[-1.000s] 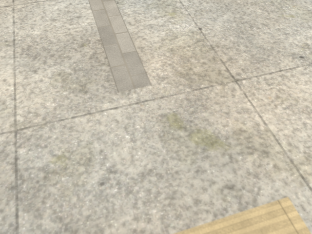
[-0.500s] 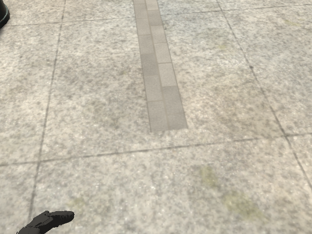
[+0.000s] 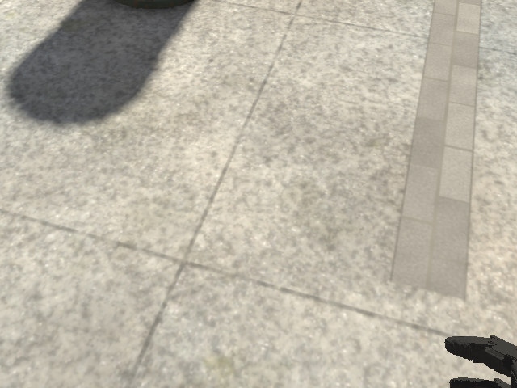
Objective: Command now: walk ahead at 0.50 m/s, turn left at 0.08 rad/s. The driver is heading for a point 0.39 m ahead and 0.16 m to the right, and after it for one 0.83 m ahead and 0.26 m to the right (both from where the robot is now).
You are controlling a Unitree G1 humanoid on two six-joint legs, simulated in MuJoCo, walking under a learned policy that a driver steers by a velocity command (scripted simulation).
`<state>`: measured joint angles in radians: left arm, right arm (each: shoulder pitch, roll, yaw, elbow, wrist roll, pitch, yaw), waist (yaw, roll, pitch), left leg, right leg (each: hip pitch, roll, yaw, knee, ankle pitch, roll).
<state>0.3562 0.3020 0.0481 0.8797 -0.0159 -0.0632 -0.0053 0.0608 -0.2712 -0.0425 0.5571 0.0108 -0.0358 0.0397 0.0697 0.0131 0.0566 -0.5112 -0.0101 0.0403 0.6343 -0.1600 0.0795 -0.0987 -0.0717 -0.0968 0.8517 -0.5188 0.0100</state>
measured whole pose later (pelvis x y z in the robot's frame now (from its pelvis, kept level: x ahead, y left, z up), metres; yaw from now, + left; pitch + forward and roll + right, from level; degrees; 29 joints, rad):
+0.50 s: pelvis +0.27 -0.05 +0.00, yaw -13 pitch +2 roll +2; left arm 0.09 0.26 0.04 0.70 -0.02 -0.03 -0.06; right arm 0.33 -0.28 -0.08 0.81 0.02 -0.04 -0.02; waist -0.05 -0.02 0.03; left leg 0.09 0.03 0.26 0.38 -0.46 -0.03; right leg -0.53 -0.02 -0.05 0.60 -0.12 -0.10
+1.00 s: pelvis +0.55 -0.12 +0.01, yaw -31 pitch +2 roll +0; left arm 0.38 0.31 0.08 0.74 -0.02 -0.02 0.02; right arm 0.04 -0.27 -0.04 0.66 0.00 -0.12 0.02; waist 0.07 0.00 0.00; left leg -0.46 -0.03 -0.05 0.48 -0.06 0.00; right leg -0.09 0.10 0.24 0.58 -0.48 -0.06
